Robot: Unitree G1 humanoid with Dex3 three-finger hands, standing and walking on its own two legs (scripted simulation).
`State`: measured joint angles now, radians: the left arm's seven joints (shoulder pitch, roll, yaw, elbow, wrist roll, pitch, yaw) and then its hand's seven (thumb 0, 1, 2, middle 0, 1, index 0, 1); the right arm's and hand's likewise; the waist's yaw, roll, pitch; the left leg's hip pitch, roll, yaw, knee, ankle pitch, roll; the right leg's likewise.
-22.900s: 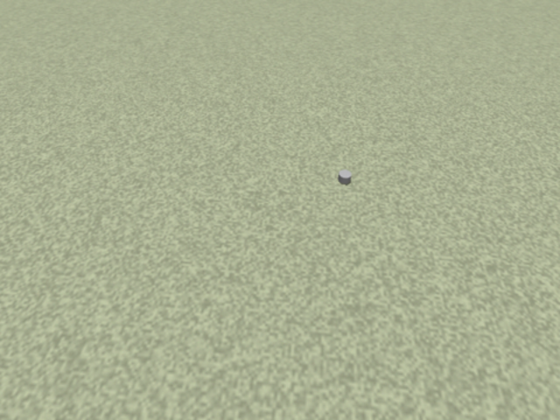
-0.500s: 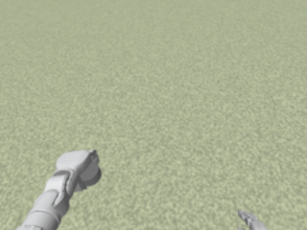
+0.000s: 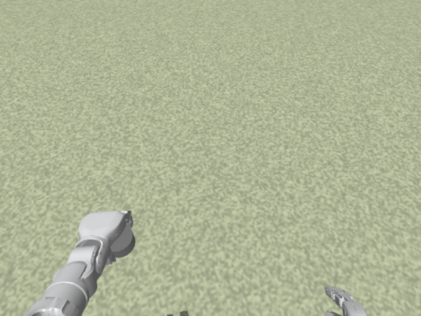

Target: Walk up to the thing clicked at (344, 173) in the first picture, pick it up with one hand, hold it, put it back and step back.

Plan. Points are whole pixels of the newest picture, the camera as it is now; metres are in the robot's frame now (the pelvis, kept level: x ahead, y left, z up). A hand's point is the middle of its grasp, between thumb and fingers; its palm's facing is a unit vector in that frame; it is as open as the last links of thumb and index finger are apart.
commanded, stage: crouch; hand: left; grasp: from above
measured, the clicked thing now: (119, 240) +0.32 +0.21 -0.12
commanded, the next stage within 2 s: lower in 1.56 s
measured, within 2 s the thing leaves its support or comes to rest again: neither
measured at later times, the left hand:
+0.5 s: hand (136, 257) +0.34 +0.23 -0.35, palm faces -0.46 +0.02 -0.89, open 9.1 cm
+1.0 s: hand (146, 262) +0.37 +0.23 -0.50, palm faces -0.46 -0.01 -0.89, open 9.2 cm
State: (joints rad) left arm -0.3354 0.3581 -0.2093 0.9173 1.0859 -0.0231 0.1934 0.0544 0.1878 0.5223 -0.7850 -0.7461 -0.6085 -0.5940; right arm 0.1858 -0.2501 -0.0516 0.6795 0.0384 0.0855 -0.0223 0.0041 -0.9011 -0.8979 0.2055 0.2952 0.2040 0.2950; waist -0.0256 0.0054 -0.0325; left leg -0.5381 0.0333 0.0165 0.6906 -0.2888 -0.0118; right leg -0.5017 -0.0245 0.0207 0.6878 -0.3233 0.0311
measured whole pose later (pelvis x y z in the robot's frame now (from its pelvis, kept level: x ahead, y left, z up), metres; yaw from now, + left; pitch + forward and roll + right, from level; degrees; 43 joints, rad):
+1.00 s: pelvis -0.06 +0.00 -0.33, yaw -4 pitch +37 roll -6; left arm -0.79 0.51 0.01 1.31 1.21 -0.08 0.44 0.05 0.19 0.46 -0.94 -0.62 -0.69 -0.48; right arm 0.11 -0.24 -0.04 0.75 -0.11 -0.07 0.08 0.00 -0.91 -0.90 0.21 0.29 0.20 0.29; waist -0.16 0.01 -0.17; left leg -2.09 0.04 -0.11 2.09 -0.66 -0.02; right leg -2.00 0.02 -0.02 2.06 -0.71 0.05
